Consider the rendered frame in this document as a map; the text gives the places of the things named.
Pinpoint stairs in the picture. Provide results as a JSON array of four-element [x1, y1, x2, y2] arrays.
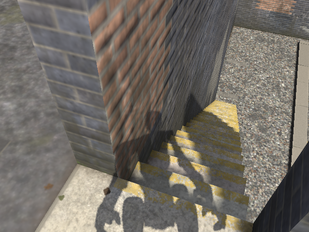
[[129, 100, 249, 220]]

